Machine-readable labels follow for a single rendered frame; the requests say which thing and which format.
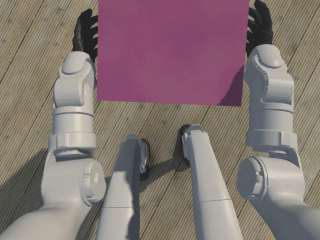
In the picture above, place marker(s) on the robot left hand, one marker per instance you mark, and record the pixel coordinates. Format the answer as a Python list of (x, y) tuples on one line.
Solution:
[(83, 40)]

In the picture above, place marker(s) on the robot left forearm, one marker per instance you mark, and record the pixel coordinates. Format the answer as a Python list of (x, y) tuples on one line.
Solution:
[(72, 110)]

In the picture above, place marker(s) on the carton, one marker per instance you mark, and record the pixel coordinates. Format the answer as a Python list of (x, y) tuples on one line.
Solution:
[(172, 51)]

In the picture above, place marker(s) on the robot right hand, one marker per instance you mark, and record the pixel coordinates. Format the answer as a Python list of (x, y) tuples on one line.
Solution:
[(261, 27)]

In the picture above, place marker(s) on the right robot upper arm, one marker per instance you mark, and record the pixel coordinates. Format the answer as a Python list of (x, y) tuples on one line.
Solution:
[(275, 188)]

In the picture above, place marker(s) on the robot left thigh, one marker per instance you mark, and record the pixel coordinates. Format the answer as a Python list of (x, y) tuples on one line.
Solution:
[(120, 214)]

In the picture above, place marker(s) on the left robot upper arm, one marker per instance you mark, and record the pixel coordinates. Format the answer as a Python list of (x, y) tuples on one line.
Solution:
[(69, 190)]

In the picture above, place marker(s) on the left robot shin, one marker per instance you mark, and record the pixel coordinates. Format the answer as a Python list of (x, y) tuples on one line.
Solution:
[(134, 136)]

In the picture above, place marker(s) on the robot right forearm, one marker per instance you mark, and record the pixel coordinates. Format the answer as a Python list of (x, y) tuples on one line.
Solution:
[(271, 105)]

